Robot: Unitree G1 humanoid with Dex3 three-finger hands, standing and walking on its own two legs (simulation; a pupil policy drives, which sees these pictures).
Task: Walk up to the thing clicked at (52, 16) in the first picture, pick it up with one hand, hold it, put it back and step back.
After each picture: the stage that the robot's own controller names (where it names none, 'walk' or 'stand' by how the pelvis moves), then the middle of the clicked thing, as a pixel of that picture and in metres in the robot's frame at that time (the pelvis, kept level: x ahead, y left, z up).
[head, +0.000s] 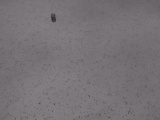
stand; (53, 17) +2.08 +0.39 -0.72
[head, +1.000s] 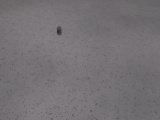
walk; (59, 30) +1.95 +0.19 -0.70
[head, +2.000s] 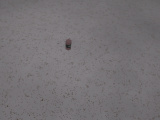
walk; (68, 44) +1.38 +0.07 -0.71
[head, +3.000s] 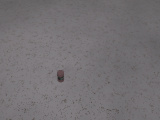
walk; (60, 76) +0.95 +0.15 -0.71
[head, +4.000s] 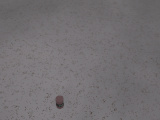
walk; (59, 102) +0.67 +0.13 -0.71
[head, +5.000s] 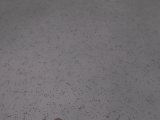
stand; out of the picture +0.46 +0.15 -0.70
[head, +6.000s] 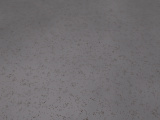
stand; out of the picture +0.41 +0.15 -0.72
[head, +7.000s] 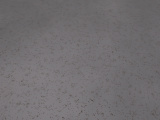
stand; out of the picture +0.40 +0.14 -0.73
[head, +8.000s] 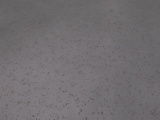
stand; out of the picture +0.42 +0.15 -0.73
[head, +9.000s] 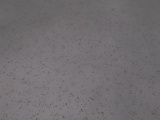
stand; out of the picture +0.41 +0.16 -0.73
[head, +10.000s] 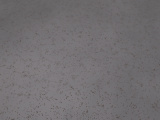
go down; out of the picture +0.42 +0.15 -0.72
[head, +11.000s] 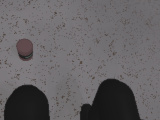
go down; (25, 50) +0.51 +0.17 -0.30
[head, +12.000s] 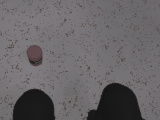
close in; (35, 56) +0.51 +0.15 -0.31
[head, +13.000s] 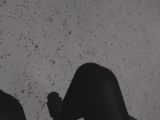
close in; out of the picture +0.51 +0.21 -0.23
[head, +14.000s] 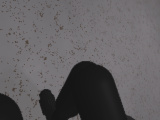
close; out of the picture +0.50 +0.22 -0.24
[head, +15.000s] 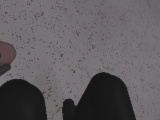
lift; (1, 58) +0.41 +0.19 -0.20
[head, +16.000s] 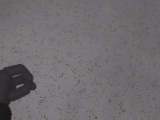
hold; out of the picture +0.21 +0.22 -0.61
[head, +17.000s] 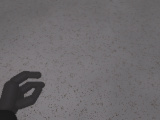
hold; out of the picture +0.16 +0.22 -0.70
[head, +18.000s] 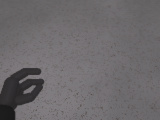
hold; out of the picture +0.15 +0.20 -0.71
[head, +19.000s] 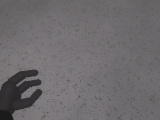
stand; out of the picture +0.15 +0.18 -0.70
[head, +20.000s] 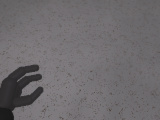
stand; out of the picture +0.16 +0.18 -0.67
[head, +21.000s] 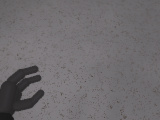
stand; out of the picture +0.16 +0.18 -0.65
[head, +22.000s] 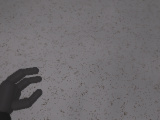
stand; out of the picture +0.16 +0.18 -0.64
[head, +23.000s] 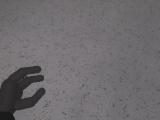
hold; out of the picture +0.15 +0.18 -0.64
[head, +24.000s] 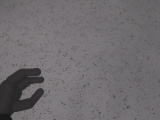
hold; out of the picture +0.17 +0.17 -0.61
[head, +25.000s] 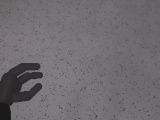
hold; out of the picture +0.16 +0.18 -0.63
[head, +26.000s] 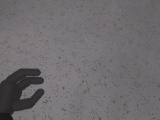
hold; out of the picture +0.15 +0.17 -0.63
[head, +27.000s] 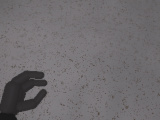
hold; out of the picture +0.16 +0.18 -0.61
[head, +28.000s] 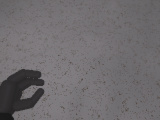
hold; out of the picture +0.16 +0.18 -0.62
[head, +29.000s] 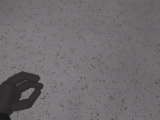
hold; out of the picture +0.17 +0.18 -0.62
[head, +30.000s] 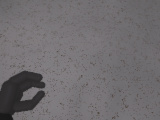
hold; out of the picture +0.16 +0.17 -0.61
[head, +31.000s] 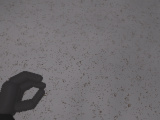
hold; out of the picture +0.16 +0.18 -0.60
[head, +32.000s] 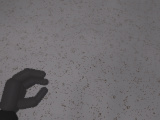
hold; out of the picture +0.17 +0.17 -0.61
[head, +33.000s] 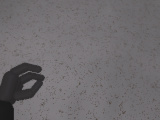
close; out of the picture +0.16 +0.17 -0.65
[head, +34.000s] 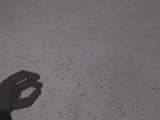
hold; out of the picture +0.15 +0.18 -0.65
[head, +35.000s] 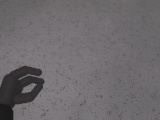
close; out of the picture +0.14 +0.18 -0.68
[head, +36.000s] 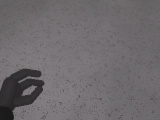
hold; out of the picture +0.14 +0.18 -0.68
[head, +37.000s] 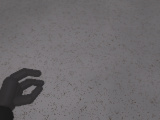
close; out of the picture +0.14 +0.18 -0.70
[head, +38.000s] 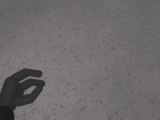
close; out of the picture +0.14 +0.18 -0.70
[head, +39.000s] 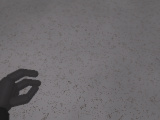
close; out of the picture +0.14 +0.18 -0.69
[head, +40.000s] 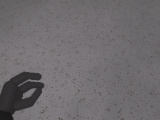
hold; out of the picture +0.15 +0.18 -0.68
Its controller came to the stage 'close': yes
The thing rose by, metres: 0.25
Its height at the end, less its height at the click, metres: -0.02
